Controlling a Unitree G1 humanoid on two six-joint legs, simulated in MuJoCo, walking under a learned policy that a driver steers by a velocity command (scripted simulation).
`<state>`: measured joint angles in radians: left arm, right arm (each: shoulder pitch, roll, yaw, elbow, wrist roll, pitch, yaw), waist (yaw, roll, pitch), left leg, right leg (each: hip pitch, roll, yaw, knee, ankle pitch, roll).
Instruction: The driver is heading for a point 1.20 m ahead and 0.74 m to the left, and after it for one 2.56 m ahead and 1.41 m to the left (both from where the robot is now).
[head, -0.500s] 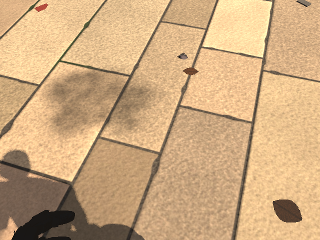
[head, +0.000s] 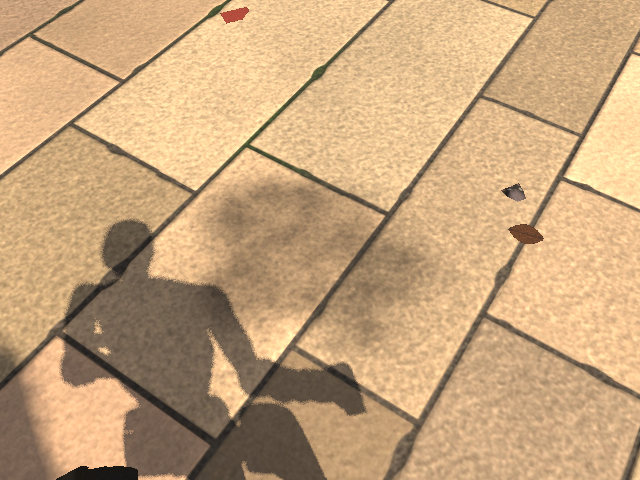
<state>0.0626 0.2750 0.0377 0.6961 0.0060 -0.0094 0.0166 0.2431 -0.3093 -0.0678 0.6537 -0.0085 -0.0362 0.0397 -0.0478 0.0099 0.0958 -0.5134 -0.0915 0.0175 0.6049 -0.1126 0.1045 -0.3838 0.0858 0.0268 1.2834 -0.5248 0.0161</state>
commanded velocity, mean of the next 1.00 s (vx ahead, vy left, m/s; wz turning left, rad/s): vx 0.02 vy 0.00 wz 0.84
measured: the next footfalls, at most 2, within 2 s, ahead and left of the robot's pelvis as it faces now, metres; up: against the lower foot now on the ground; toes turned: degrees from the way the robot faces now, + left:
right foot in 0.36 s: +0.23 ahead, -0.14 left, +0.00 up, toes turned +31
left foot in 0.84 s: +0.03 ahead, +0.05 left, +0.00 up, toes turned +54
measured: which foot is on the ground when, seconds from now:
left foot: down 0.00-0.36, up 0.38-0.82, down 0.84-1.00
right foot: up 0.00-0.34, down 0.36-0.86, up 0.88-1.00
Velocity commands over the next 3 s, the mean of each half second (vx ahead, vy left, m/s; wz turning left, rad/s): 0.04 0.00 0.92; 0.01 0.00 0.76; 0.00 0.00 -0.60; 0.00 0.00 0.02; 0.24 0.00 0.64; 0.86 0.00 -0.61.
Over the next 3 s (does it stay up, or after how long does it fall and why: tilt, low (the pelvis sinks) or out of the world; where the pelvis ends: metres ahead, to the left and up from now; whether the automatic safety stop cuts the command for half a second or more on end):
stays up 0.36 0.22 0.00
